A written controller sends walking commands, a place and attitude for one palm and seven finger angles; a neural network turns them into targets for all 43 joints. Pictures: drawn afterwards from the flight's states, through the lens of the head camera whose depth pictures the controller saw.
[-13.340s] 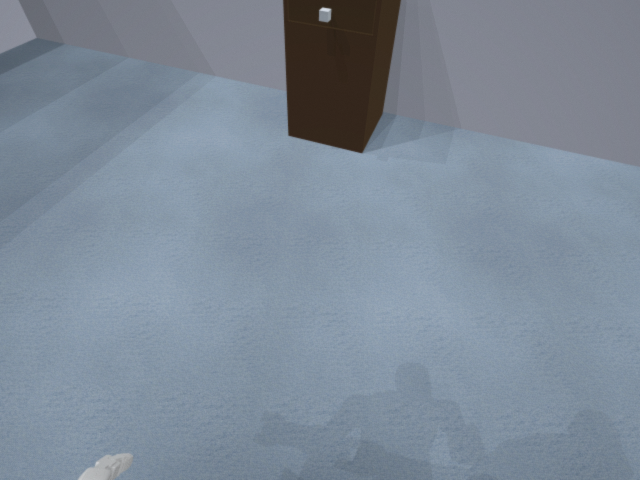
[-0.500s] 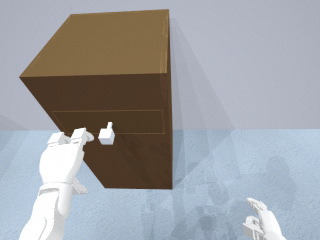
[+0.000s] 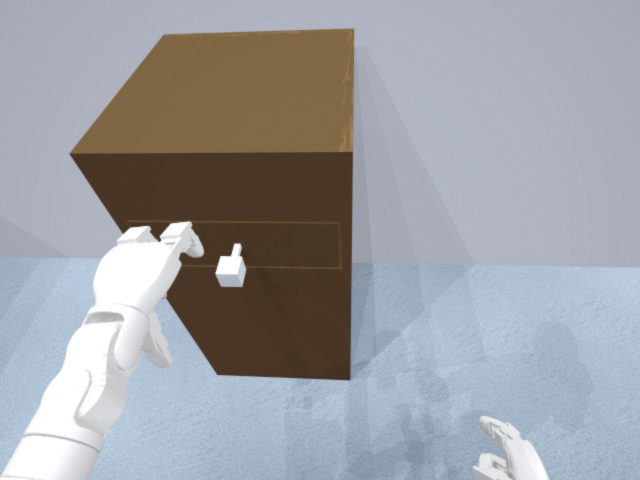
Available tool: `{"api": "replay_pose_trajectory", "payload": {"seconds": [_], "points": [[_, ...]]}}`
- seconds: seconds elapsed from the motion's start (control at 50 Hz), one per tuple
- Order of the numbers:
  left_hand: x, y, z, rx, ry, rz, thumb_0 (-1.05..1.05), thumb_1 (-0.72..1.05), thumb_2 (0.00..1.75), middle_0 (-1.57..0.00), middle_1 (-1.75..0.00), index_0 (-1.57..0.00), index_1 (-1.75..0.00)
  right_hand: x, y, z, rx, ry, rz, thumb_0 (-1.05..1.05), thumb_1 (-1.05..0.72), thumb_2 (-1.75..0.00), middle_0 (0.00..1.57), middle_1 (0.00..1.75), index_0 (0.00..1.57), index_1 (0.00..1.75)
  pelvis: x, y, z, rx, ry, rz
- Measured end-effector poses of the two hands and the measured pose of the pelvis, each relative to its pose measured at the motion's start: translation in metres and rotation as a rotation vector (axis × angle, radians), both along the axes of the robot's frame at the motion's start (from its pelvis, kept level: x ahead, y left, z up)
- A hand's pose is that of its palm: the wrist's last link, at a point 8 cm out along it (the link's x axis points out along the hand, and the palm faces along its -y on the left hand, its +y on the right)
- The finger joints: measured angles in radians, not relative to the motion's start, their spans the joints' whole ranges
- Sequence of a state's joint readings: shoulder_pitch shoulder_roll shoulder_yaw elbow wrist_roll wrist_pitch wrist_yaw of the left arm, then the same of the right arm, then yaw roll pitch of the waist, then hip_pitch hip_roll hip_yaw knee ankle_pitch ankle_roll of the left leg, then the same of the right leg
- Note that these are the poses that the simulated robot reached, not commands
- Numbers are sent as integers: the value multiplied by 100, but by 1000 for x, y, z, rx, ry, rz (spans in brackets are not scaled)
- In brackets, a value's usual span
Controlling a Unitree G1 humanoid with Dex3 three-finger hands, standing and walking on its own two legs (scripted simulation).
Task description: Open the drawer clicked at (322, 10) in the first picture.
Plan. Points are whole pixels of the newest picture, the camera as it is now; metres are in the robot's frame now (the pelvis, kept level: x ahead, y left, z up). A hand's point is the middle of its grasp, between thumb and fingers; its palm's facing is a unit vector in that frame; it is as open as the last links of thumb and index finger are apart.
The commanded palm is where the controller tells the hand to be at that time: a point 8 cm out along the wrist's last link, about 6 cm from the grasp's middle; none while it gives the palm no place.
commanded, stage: raise the hand with hooked fingers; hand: left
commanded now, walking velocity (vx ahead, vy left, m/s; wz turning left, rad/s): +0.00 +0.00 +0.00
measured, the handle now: (233, 262) +0.48 +0.23 -0.09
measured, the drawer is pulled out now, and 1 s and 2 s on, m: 0.00 0.00 0.00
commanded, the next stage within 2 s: move the hooked fingers above the handle in 0.20 s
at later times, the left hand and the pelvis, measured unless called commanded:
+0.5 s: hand (174, 306) +0.30 +0.23 +0.05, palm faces -0.05 -0.09 -0.99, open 13.8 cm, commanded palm +0.30 +0.24 +0.12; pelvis -0.01 -0.02 +0.00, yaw +1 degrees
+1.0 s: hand (189, 283) +0.36 +0.24 +0.02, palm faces -0.02 -0.09 -1.00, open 13.8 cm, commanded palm +0.34 +0.25 +0.08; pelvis +0.01 -0.01 -0.01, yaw +0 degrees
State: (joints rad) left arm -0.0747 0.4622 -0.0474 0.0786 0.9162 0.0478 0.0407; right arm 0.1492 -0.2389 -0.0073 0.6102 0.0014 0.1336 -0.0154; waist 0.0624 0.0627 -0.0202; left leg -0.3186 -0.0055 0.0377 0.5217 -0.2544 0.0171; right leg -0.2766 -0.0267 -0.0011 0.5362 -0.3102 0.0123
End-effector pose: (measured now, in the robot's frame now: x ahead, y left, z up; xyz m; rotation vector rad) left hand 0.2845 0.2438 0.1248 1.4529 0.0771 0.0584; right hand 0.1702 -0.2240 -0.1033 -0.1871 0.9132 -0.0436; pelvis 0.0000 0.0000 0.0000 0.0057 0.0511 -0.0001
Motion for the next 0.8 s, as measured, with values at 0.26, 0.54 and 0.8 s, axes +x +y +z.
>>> {"api": "replay_pose_trajectory", "payload": {"seconds": [0.26,0.54,0.8], "points": [[-13,-4,3,31,-102,7,0,-49,30,-32,-120,-32,-120,-17,-15,-7,-11,29,-22,1,-90,-90,20,30,20,30,-10,-6,-1,2,5,5],[6,-10,-25,35,50,-6,0,-49,30,-32,-120,-32,-120,-5,-22,0,-34,-24,-13,1,-90,-90,20,30,21,30,-11,-19,-2,5,9,14],[50,0,-36,42,23,13,0,-48,30,-32,-120,-32,-120,-38,-45,-22,-64,116,-106,0,-90,-90,20,30,21,30,4,-16,-9,3,93,-2]]}}
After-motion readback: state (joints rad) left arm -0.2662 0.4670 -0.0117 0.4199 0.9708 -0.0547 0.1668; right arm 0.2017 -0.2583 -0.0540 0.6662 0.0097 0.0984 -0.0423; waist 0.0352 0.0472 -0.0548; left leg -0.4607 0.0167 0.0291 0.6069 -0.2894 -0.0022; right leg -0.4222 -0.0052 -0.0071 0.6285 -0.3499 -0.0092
